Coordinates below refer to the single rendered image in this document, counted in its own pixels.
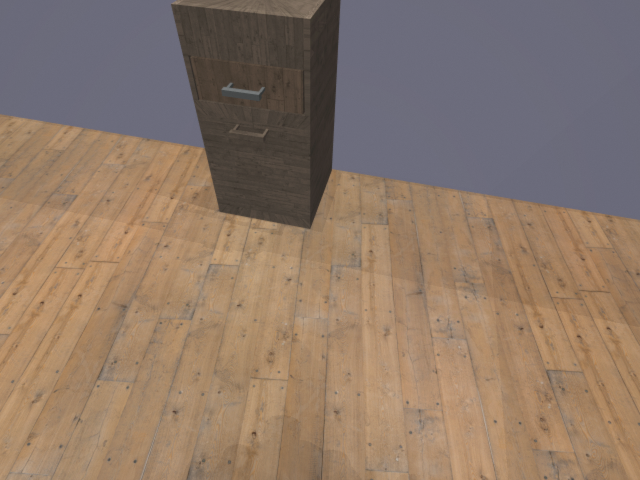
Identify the drawer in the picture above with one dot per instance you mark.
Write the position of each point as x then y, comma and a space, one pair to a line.
284, 87

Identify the handle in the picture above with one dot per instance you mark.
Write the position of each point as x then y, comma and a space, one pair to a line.
247, 135
243, 94

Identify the cabinet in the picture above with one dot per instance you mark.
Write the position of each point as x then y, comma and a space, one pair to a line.
283, 179

